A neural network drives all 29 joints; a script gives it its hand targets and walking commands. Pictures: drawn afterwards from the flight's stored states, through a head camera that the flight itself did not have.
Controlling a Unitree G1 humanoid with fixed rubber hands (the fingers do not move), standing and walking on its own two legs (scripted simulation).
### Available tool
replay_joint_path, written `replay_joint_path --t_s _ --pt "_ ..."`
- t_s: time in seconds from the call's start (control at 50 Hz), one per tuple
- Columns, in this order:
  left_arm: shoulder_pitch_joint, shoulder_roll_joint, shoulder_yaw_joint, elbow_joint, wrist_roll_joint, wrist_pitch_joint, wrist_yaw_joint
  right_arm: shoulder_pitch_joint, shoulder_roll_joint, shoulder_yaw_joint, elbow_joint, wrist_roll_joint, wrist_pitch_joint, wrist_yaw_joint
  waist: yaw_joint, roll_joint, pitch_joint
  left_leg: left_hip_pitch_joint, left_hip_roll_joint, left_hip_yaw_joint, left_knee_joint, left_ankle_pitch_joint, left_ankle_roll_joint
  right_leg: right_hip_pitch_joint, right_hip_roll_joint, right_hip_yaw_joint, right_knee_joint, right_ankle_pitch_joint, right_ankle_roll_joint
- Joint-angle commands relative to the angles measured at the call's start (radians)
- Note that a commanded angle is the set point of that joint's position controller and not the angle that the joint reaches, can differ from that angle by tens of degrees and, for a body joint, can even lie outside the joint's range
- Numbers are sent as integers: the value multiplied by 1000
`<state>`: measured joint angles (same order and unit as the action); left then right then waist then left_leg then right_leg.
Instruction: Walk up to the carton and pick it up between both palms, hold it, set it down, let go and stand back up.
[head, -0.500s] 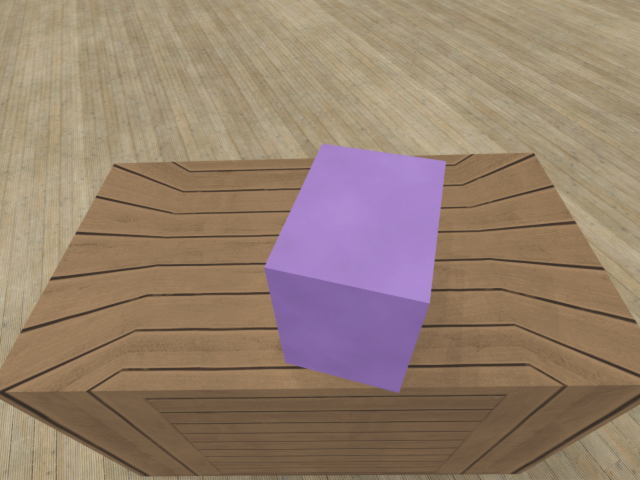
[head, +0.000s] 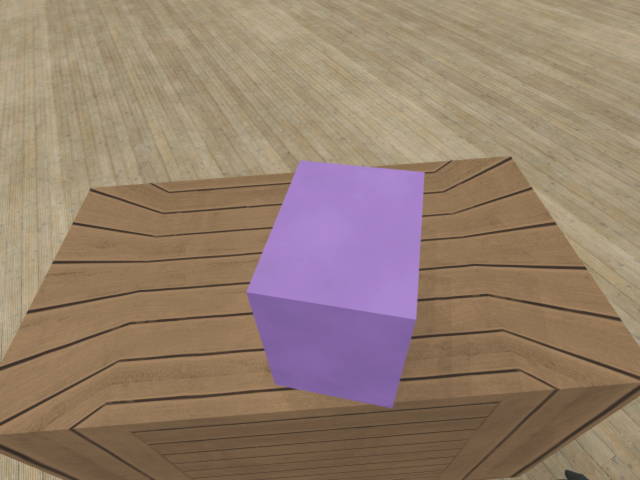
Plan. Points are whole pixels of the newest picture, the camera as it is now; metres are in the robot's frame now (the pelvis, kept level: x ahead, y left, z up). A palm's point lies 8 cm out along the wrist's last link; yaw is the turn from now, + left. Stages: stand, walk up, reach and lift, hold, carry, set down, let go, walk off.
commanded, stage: walk up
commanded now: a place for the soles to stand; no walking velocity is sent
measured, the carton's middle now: (346, 283) +0.40 -0.01 +0.01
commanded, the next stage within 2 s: none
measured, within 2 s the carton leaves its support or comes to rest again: neither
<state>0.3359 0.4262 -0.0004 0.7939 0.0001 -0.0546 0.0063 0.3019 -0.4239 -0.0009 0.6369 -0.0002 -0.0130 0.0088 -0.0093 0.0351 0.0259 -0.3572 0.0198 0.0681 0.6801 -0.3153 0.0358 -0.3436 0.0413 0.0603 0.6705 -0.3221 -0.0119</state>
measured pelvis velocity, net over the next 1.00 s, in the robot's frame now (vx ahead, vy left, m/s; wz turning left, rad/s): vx -0.05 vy -0.08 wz -0.06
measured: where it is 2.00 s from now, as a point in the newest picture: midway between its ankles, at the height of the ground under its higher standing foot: outside the picture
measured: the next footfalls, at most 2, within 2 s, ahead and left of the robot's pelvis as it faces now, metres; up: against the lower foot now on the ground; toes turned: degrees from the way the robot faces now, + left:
right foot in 0.68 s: -0.01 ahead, -0.16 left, +0.00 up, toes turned +0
left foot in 1.10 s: -0.04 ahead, +0.04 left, +0.00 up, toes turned +3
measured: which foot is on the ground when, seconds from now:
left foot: down 0.00-0.70, up 0.72-1.00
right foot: down 0.00-0.42, up 0.44-0.66, down 0.68-1.00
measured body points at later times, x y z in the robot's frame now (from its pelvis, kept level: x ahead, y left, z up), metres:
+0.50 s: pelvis +0.00 -0.01 +0.00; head +0.01 -0.01 +0.45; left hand +0.07 +0.31 -0.10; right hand +0.12 -0.33 -0.08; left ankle +0.03 +0.10 -0.72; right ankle +0.00 -0.13 -0.70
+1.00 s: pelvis -0.05 -0.08 +0.01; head -0.03 -0.11 +0.45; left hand +0.03 +0.25 -0.08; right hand +0.04 -0.40 -0.10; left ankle -0.03 +0.06 -0.70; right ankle -0.01 -0.18 -0.72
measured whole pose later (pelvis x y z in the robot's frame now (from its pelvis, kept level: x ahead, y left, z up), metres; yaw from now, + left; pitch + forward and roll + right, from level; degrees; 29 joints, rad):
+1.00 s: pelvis -0.05 -0.08 +0.01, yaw -4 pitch -1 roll +1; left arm 0.31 0.41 0.00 0.80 0.00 -0.04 0.00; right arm 0.28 -0.48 0.00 0.69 0.00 0.02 0.00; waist 0.03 0.05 0.08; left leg -0.37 0.04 0.03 0.81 -0.46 0.03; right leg -0.34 0.03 0.06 0.62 -0.26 -0.03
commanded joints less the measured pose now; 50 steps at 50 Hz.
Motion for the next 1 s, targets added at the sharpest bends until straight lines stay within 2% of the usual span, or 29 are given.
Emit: replay_joint_path --t_s 0.0,0.08,0.12,0.3,0.32,0.34,0.36,0.38,0.4,0.42,0.46,0.5,0.54,0.58,0.6,0.62,0.64,0.66,0.68,0.7,0.74,0.76,0.8,0.84,0.86,0.88,0.92,0.94,0.98 --pt "-41 215 58 -32 7 -23 9 -74 -191 -80 28 -22 -28 -5 9 -33 -56 75 101 -137 -148 -31 50 3 -120 169 -119 135 -96" --pt "-57 219 55 -31 10 -28 14 -50 -183 -80 32 -18 -26 -4 -5 -47 -71 131 103 -142 -115 58 48 -36 -128 183 -110 201 -97" --pt "-50 209 54 -35 5 -28 15 -58 -186 -80 37 -15 -26 -3 -1 -18 -91 150 110 -145 -122 93 57 -33 -118 167 -101 214 -94" --pt "-59 201 52 -31 7 -25 16 -104 -186 -79 33 -21 -21 -2 5 -18 -66 115 128 -163 -168 20 65 -20 -98 141 -107 155 -82" --pt "-100 217 67 -70 30 14 -2 -43 -244 -93 55 7 -37 -23 -18 -151 -29 133 172 -202 -137 168 75 -94 -56 125 -7 307 -93" --pt "-103 208 72 -90 19 27 -5 17 -280 -104 64 6 -42 -35 -27 -94 -54 186 233 -251 -153 267 112 -136 -41 95 79 310 -77" --pt "-87 195 63 -94 10 37 -6 39 -308 -115 66 4 -42 -41 -25 -28 -50 204 309 -299 -172 375 174 -167 -12 42 178 203 -53" --pt "-74 181 63 -94 11 47 -5 35 -306 -122 58 2 -46 -46 -19 29 -40 185 388 -351 -191 492 230 -182 -11 16 279 -38 -40" --pt "-66 190 70 -103 12 58 -6 27 -301 -125 52 3 -53 -51 -23 42 -33 193 452 -405 -212 555 279 -215 -26 22 375 -233 -30" --pt "-74 192 74 -114 17 65 -11 45 -310 -133 46 -3 -55 -56 -24 21 -18 170 462 -407 -229 541 282 -223 -37 56 408 -263 -26" --pt "-54 195 83 -116 17 71 -19 -10 -288 -124 26 -3 -54 -62 -1 21 -2 122 406 -333 -214 466 247 -180 -45 72 387 -253 -27" --pt "-41 184 86 -114 10 71 -26 -10 -294 -120 31 -11 -55 -65 0 49 1 98 354 -257 -180 529 198 -157 -56 31 323 -190 -30" --pt "-7 169 89 -78 2 61 -24 -69 -279 -107 23 -22 -48 -53 22 113 -34 33 253 -143 -149 326 139 -15 -49 -55 145 -110 -30" --pt "89 167 100 -15 8 47 -17 -141 -249 -92 5 -17 -27 -40 63 93 -54 -51 184 -82 -53 106 86 130 -2 -96 -47 67 -30" --pt "91 173 96 6 13 40 -10 -137 -214 -81 4 -10 -17 -37 65 58 -54 -72 159 -63 -2 -33 53 151 -8 -39 -119 78 -29" --pt "49 206 104 -8 28 34 -3 -91 -175 -73 14 -6 -10 -33 36 -43 -28 -93 101 -21 73 -176 12 107 -78 129 -211 -31 -44" --pt "-1 276 113 -29 44 25 2 -93 -158 -70 5 -5 2 -31 35 -183 22 -185 28 -14 185 -290 -20 17 -228 453 -333 -253 -98" --pt "-67 331 119 -58 44 20 4 -85 -192 -84 20 -4 15 -32 14 -136 77 -131 24 -88 225 -326 -13 -136 -308 574 -415 -502 -152" --pt "-101 339 121 -55 40 21 6 -81 -229 -98 36 -8 17 -30 13 -92 142 -126 24 -120 249 -278 -7 -208 -298 543 -445 -601 -165" --pt "-117 330 123 -50 39 18 10 -63 -224 -99 49 -10 17 -27 16 -116 170 -131 33 -110 255 -211 -10 -201 -284 517 -442 -562 -163" --pt "-67 274 114 -15 33 2 13 -73 -205 -89 81 -5 12 -17 34 -99 152 -150 29 -123 206 -100 -12 -62 -228 448 -419 -321 -95" --pt "-46 270 110 -5 30 -2 12 -51 -211 -91 87 -1 12 -16 38 -125 99 -174 19 -133 190 -97 -17 38 -223 440 -400 -227 -69" --pt "-23 250 106 -14 25 -7 14 -42 -204 -88 82 -6 10 -15 49 -142 14 -196 6 -146 169 -127 -32 192 -231 439 -362 -97 -84" --pt "-29 252 109 -17 21 -8 15 -36 -205 -90 82 -11 11 -14 50 -142 -21 -185 10 -148 160 -136 -29 240 -243 429 -347 -110 -89" --pt "-37 249 110 -24 20 -8 15 -33 -196 -90 80 -13 11 -14 46 -164 -38 -169 19 -147 133 -136 -26 241 -249 405 -338 -117 -110" --pt "-43 255 111 -25 21 -8 16 -39 -201 -90 84 -15 12 -11 56 -140 -38 -163 13 -153 123 -138 -21 242 -253 403 -334 -110 -117" --pt "-45 253 108 -33 22 -8 15 -28 -186 -81 82 -19 8 -11 45 -183 -43 -122 18 -141 69 -147 -17 215 -251 371 -304 -42 -152" --pt "-62 247 103 -32 21 -5 13 -25 -172 -82 85 -15 4 -11 42 -216 -38 -93 20 -127 25 -163 -12 187 -248 332 -300 -57 -161" --pt "-102 253 98 -34 21 3 7 11 -183 -80 103 -19 -4 -11 25 -212 -21 7 3 -90 -46 -124 -9 86 -226 286 -276 -64 -153"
